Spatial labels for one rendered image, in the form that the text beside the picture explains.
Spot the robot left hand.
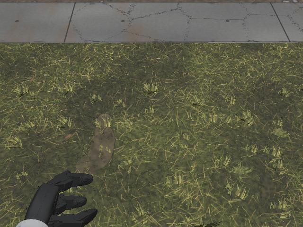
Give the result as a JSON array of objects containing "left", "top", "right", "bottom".
[{"left": 24, "top": 170, "right": 98, "bottom": 227}]

